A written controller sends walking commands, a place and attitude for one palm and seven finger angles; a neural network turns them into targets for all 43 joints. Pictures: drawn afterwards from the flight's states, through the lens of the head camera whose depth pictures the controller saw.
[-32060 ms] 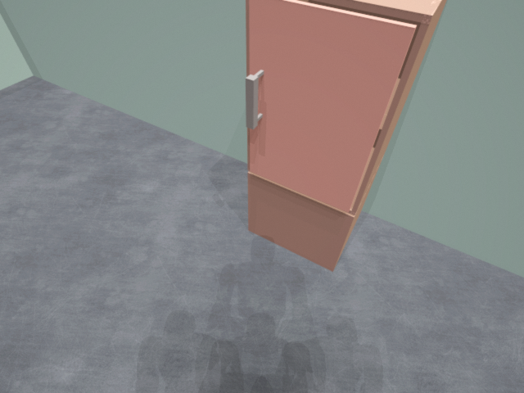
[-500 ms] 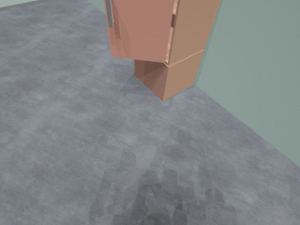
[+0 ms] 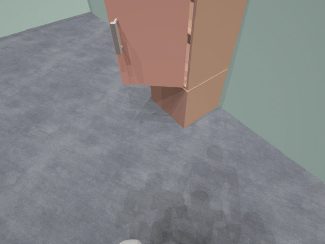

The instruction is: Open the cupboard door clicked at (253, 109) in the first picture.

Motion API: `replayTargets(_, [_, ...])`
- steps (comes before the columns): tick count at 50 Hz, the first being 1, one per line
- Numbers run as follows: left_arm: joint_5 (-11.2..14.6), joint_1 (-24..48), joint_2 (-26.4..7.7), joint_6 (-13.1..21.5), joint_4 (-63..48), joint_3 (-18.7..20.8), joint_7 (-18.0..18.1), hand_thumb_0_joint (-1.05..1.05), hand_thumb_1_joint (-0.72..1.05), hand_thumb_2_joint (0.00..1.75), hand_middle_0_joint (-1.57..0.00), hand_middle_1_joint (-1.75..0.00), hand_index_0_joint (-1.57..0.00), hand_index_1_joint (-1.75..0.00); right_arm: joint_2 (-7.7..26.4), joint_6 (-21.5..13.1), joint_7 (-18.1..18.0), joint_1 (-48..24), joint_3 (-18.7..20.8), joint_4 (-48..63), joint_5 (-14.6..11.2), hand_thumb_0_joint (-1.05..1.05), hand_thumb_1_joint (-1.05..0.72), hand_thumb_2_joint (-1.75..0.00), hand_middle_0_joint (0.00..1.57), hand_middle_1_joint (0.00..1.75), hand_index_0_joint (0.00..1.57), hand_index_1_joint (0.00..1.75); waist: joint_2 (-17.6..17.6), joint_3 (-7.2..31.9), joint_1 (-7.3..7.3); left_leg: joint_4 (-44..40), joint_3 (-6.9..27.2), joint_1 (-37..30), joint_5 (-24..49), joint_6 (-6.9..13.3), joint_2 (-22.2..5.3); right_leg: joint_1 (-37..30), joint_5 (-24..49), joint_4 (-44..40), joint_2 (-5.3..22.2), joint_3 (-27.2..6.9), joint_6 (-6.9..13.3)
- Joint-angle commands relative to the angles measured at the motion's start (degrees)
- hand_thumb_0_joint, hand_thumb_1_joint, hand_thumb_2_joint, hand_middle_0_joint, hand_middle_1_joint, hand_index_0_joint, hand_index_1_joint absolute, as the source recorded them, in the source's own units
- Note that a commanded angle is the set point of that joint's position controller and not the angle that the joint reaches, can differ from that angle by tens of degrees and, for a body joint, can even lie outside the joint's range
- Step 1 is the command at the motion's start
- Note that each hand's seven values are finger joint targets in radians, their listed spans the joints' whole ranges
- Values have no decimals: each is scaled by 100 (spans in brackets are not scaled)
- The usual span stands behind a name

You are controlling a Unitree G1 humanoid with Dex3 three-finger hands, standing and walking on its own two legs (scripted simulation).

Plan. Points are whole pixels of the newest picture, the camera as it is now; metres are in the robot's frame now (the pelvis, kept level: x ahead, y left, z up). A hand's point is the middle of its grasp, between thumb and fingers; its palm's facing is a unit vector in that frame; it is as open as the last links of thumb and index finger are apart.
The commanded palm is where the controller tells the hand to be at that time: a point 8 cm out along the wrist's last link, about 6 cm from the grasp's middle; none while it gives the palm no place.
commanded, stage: take the last steps up to it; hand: left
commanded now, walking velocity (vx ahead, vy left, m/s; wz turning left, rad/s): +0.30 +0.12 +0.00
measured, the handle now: (117, 36) +1.03 +0.27 -0.01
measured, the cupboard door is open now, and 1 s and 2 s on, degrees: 46 46 46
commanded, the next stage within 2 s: come to a stop and stand still in 0.94 s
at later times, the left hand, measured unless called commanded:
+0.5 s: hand (80, 218) +0.22 +0.27 -0.17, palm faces +0.02 -0.98 -0.18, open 7.4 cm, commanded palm none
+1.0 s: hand (92, 170) +0.38 +0.28 -0.18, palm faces +0.02 -0.98 -0.19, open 7.2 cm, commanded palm none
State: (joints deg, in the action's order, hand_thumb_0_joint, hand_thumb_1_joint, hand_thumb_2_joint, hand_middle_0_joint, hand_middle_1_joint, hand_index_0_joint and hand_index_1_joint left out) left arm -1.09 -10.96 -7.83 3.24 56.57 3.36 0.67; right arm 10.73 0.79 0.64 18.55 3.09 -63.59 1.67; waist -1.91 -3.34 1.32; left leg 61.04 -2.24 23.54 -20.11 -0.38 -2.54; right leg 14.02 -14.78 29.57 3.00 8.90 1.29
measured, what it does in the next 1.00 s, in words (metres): walks ahead: left foot, then right foot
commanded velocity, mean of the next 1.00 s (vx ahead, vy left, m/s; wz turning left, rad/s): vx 0.27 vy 0.06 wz -0.03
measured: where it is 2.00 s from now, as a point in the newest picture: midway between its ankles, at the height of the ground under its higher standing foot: (153, 207)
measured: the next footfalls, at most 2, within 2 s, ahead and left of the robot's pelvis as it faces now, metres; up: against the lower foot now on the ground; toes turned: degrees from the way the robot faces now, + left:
left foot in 0.26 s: +0.23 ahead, +0.17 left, +0.00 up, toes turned +7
right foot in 0.68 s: +0.33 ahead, -0.05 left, +0.00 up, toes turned -10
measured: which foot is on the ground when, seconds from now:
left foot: up 0.00-0.24, down 0.26-0.68, up 0.70-1.00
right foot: down 0.00-0.26, up 0.28-0.66, down 0.68-1.00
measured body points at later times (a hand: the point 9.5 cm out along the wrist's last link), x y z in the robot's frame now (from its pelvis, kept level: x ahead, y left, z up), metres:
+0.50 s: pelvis +0.18 +0.08 +0.01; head +0.20 +0.09 +0.46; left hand +0.22 +0.32 -0.15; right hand +0.21 -0.16 -0.14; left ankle +0.19 +0.17 -0.74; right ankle +0.19 -0.04 -0.67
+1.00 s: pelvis +0.37 +0.09 +0.00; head +0.40 +0.10 +0.45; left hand +0.38 +0.33 -0.16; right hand +0.42 -0.15 -0.15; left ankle +0.46 +0.20 -0.73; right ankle +0.29 -0.04 -0.74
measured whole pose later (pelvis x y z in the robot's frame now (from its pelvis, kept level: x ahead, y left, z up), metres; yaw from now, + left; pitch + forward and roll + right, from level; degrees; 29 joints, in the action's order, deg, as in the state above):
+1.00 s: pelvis +0.37 +0.09 +0.00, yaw -3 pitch +0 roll -1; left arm -1.3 -16.7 -11.0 2.4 62.4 3.5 0.2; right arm 10.0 -2.0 1.3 12.0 2.9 -59.3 1.6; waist 0.9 -2.9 -0.7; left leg 31.0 -6.1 22.0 -11.5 -2.0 -4.1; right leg 5.1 -20.4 26.6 4.0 6.9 -2.1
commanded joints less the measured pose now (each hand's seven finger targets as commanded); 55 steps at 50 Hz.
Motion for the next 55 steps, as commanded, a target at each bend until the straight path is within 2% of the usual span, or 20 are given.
replayTargets(1, [-26,-760,-764,170,104,146,-1,0,90,90,-20,-30,-20,-30,-10,-135,73,-185,17,482,1,0,-90,-90,20,30,20,30,811,86,-215,-934,-27,681,548,-192,-373,-524,887,-1988,1578,-1108,605])
replayTargets(7, [-49,-885,-1130,119,394,166,-50,0,90,90,-20,-30,-20,-30,58,-230,189,-860,34,846,-26,0,-90,-90,20,30,20,30,1145,-88,-364,-2463,-368,233,751,-159,-134,-631,563,-1780,1526,-875,504])
replayTargets(11, [-21,-744,-1095,-6,382,178,-64,0,90,90,-20,-30,-20,-30,489,-341,104,-60,104,622,-4,0,-90,-90,20,30,20,30,422,99,155,-3472,-603,-1883,720,-23,86,348,319,-483,1109,-445,216])
replayTargets(13, [20,-625,-584,-34,39,65,-103,0,90,90,-20,-30,-20,-30,1501,-345,-68,1289,348,369,91,0,-90,-90,20,30,20,30,-1668,645,638,-4517,2186,-3134,49,892,-1924,2051,-1970,2724,-70,215,-179])
replayTargets(14, [-13,-352,-589,-24,-112,38,-72,0,90,90,-20,-30,-20,-30,1478,-292,-107,1200,312,375,78,0,-90,-90,20,30,20,30,-1209,524,593,-4797,2470,-2672,-629,1192,-2185,2337,-2021,3712,70,-380,-1])
replayTargets(19, [-53,-465,-475,-155,133,46,-176,0,90,90,-20,-30,-20,-30,661,-454,-182,-23,68,670,22,0,-90,-90,20,30,20,30,-355,130,-89,-5202,1078,-1221,81,910,-1572,2016,-477,3754,554,-695,-91])
replayTargets(26, [-42,140,-404,-207,-172,21,-204,0,90,90,-20,-30,-20,-30,664,-450,-139,158,80,478,19,0,-90,-90,20,30,20,30,-207,2,-76,-5293,410,-1367,528,1071,-1372,1333,-74,1515,393,-420,-159])
replayTargets(31, [-54,171,-556,-146,-207,44,-198,0,90,90,-20,-30,-20,-30,663,-402,-127,247,45,313,17,0,-90,-90,20,30,20,30,-107,22,-215,-4475,119,-1285,904,808,-1135,134,237,233,68,-156,-126])
replayTargets(32, [-52,-163,-703,-106,-101,80,-172,0,90,90,-20,-30,-20,-30,584,-404,-115,227,19,294,-16,0,-90,-90,20,30,20,30,183,114,-362,-3946,-75,-975,900,614,-855,-584,353,-159,51,-264,-44])
replayTargets(33, [-68,-764,-1017,-44,77,167,-142,0,90,90,-20,-30,-20,-30,429,-424,-100,174,-14,350,-58,0,-90,-90,20,30,20,30,698,368,-627,-2837,-505,-163,619,349,-378,-1730,291,-489,677,-1100,225])
replayTargets(34, [-39,-1405,-1569,-17,281,282,-109,0,90,90,-20,-30,-20,-30,264,-429,-56,208,-40,481,-77,0,-90,-90,20,30,20,30,1781,566,-772,-1456,-928,1137,-640,57,231,-2742,303,-1134,1940,-2817,862])
replayTargets(35, [20,-1696,-1635,-2,313,311,-53,0,90,90,-20,-30,-20,-30,487,-402,-71,-190,-7,603,-63,0,-90,-90,20,30,20,30,1656,547,-948,-211,-354,1502,-1517,26,92,-2578,612,-1526,2454,-3530,1326])
replayTargets(37, [29,-1024,-1145,-1,175,195,35,0,90,90,-20,-30,-20,-30,432,-365,-89,-515,49,632,-62,0,-90,-90,20,30,20,30,1163,107,-590,239,248,1668,-763,-14,-330,-1793,1148,-1532,2183,-2649,1185])
replayTargets(40, [11,-624,-861,103,93,103,12,0,90,90,-20,-30,-20,-30,89,-249,-16,-258,-15,461,-37,0,-90,-90,20,30,20,30,964,267,-242,-640,-1,800,-46,-189,-399,-990,1895,-1622,1593,-1262,808])
replayTargets(46, [3,-571,-1104,98,289,150,-23,0,90,90,-20,-30,-20,-30,-1,-283,85,-420,-13,562,-28,0,-90,-90,20,30,20,30,880,117,-183,-2702,-471,-270,798,-181,-42,-570,1391,-1352,1273,-808,577])
replayTargets(48, [19,-471,-1084,25,320,137,-36,0,90,90,-20,-30,-20,-30,186,-334,61,-77,22,474,-11,0,-90,-90,20,30,20,30,717,81,35,-3298,-612,-1299,1177,-133,108,81,753,-933,1035,-632,366])
replayTargets(49, [16,-453,-979,-18,284,103,-51,0,90,90,-20,-30,-20,-30,483,-365,23,349,84,363,1,0,-90,-90,20,30,20,30,160,238,240,-3456,-301,-2032,1225,-31,-109,535,374,-189,803,-488,233])
replayTargets(51, [43,-440,-575,-52,-17,4,-60,0,90,90,-20,-30,-20,-30,1376,-340,-123,1303,269,276,94,0,-90,-90,20,30,20,30,-1413,695,562,-4416,2287,-2762,1170,1098,-2082,1813,-2132,2667,-240,26,-109])
replayTargets(53, [18,-107,-563,-82,-51,-56,-18,0,90,90,-20,-30,-20,-30,1089,-328,-203,624,151,447,53,0,-90,-90,20,30,20,30,-1119,391,296,-4582,2150,-1767,1448,1227,-2055,2037,-1700,3873,161,-708,-29])
replayTargets(55, [63,-444,-467,-194,237,-78,-16,0,90,90,-20,-30,-20,-30,637,-352,-266,-241,-49,649,26,0,-90,-90,20,30,20,30,-496,239,-106,-4591,1123,-838,2547,950,-1708,1123,-1125,3101,401,-955,-170])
